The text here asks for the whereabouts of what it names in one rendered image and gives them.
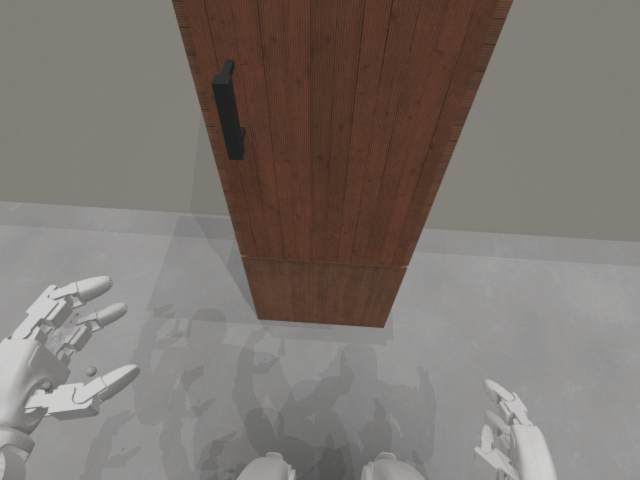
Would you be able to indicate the handle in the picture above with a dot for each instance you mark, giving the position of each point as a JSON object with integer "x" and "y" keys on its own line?
{"x": 227, "y": 110}

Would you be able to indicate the robot left shin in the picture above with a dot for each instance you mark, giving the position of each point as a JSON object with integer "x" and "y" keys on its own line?
{"x": 274, "y": 455}

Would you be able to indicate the left robot forearm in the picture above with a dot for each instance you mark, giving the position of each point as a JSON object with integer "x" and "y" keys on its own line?
{"x": 15, "y": 448}

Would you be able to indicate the right robot thigh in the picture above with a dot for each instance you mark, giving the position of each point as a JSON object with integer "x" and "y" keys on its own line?
{"x": 387, "y": 469}

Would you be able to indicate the left robot hand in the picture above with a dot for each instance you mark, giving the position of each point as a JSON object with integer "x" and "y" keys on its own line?
{"x": 26, "y": 363}

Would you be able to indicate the right robot hand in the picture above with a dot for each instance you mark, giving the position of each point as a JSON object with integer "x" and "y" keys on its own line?
{"x": 523, "y": 445}

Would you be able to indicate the cupboard door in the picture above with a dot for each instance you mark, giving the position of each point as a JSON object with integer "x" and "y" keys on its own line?
{"x": 348, "y": 106}

